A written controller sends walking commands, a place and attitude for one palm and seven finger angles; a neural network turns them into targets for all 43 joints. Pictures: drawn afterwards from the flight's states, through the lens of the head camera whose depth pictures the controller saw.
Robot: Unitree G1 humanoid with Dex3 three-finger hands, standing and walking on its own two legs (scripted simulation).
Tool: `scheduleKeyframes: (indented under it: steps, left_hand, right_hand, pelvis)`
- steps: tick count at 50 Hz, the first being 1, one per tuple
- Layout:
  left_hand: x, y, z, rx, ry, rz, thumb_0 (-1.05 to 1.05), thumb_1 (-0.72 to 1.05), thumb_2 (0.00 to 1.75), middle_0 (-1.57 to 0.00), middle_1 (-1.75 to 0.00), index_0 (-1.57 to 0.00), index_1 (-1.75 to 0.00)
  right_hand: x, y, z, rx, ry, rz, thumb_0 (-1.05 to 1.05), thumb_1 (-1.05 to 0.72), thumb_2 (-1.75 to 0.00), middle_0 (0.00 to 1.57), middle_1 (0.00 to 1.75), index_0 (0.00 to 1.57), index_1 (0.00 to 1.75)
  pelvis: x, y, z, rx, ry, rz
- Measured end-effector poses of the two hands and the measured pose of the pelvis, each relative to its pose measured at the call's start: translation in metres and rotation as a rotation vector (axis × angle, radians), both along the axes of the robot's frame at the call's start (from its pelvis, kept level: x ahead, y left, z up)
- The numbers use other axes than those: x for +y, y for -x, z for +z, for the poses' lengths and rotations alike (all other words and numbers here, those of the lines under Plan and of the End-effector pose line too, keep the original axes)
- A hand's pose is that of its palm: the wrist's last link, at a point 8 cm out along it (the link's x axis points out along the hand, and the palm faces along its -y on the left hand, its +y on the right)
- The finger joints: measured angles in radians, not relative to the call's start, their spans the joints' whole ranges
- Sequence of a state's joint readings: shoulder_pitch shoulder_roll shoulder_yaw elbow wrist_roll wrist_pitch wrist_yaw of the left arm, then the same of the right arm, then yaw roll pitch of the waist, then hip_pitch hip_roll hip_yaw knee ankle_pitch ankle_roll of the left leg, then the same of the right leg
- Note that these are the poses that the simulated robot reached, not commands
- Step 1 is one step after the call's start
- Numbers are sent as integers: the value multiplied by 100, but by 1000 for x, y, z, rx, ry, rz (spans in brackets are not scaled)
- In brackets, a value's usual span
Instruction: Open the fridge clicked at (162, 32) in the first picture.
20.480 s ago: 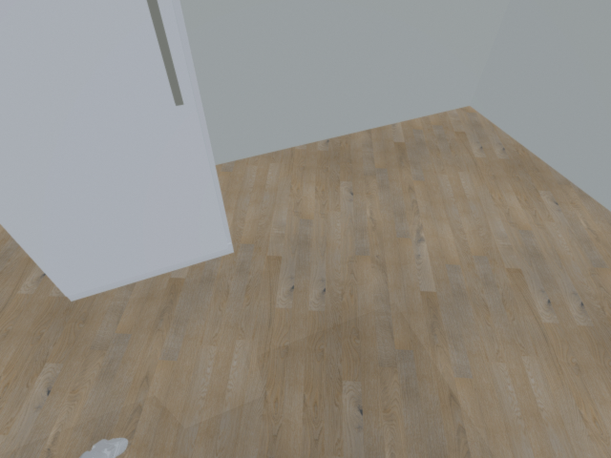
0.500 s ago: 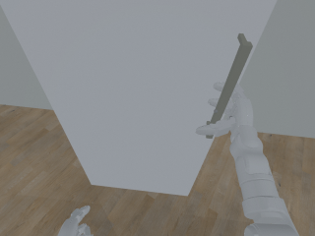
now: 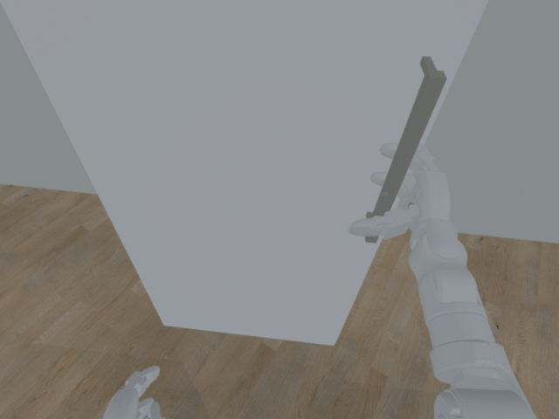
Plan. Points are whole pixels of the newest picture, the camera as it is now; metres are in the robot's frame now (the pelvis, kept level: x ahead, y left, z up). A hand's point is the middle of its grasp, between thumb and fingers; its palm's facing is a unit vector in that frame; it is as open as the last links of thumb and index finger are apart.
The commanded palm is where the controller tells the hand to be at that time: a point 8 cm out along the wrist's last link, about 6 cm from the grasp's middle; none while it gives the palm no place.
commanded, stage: slide the fingers in behind the handle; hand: right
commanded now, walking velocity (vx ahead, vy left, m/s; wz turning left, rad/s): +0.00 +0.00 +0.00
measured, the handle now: (394, 165) +0.46 -0.14 +0.15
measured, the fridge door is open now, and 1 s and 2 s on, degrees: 0 0 5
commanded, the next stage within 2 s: grip the handle and tug to test in 0.14 s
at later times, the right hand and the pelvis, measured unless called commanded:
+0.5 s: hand (381, 191) +0.41 -0.11 +0.14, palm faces +0.03 +1.00 +0.01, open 12.4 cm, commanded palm +0.38 -0.16 +0.14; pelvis +0.00 -0.01 +0.00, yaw +0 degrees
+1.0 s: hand (381, 190) +0.41 -0.11 +0.14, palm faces +0.05 +1.00 +0.00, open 5.3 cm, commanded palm +0.37 -0.15 +0.14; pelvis +0.01 +0.00 +0.00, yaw +0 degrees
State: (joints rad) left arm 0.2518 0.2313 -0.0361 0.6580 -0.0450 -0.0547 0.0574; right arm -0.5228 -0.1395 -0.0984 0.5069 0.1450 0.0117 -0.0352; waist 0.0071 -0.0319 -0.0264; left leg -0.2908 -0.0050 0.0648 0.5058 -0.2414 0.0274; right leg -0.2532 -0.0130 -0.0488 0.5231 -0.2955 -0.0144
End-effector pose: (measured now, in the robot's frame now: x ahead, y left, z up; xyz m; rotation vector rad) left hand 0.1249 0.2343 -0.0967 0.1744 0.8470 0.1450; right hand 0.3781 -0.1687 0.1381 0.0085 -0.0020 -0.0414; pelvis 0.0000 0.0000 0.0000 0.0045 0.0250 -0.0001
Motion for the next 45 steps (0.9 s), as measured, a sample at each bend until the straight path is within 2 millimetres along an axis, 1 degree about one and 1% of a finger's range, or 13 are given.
scheduleKeyframes:
  steps: [8, 14, 17, 20, 28, 33, 45]
  left_hand:
    - [-2, 2, -1, 3, 0, 0, 1, 90, 90, -20, -30, -21, -30]
    - [-5, 2, 0, 5, 0, 2, 1, 90, 90, -20, -30, -21, -30]
    - [-7, 1, 0, 2, 1, 0, 1, 90, 90, -20, -30, -21, -30]
    - [-9, 0, -1, 4, 3, -5, 1, 90, 90, -20, -30, -21, -30]
    - [-11, -2, -1, 11, 5, -7, 1, 90, 90, -20, -30, -21, -30]
    - [-10, -3, -1, 8, 7, -9, 1, 90, 90, -20, -30, -21, -30]
    - [-8, -7, -2, 10, 8, -17, 1, 90, 90, -20, -30, -21, -30]
  right_hand:
    - [0, 0, 3, -21, -3, 14, -1, 50, -30, 30, 120, 30, 120]
    - [0, -2, 0, -2, -4, 10, -1, 50, -30, 30, 120, 30, 120]
    - [2, -2, 1, -9, 1, 14, -1, 48, -31, 30, 121, 30, 121]
    - [5, -2, 2, -12, 2, 20, -1, 42, -33, 31, 122, 31, 122]
    - [2, -6, 0, 5, -2, 5, -1, 13, -45, 34, 126, 34, 126]
    - [3, -4, 3, -15, 2, 17, 0, -9, -55, 36, 129, 36, 129]
    - [4, -4, 4, -1, 12, -6, 1, -63, -78, 40, 137, 40, 137]
  pelvis:
    - [-4, -1, 0, 3, -1, 2]
    - [-6, -1, 0, 4, -1, 3]
    - [-7, -1, 0, 3, -2, 3]
    - [-8, -1, 0, 4, -2, 1]
    - [-8, -3, 0, 7, -2, 3]
    - [-8, -4, 0, 6, -2, 1]
    - [-6, -6, 0, 6, -1, -4]
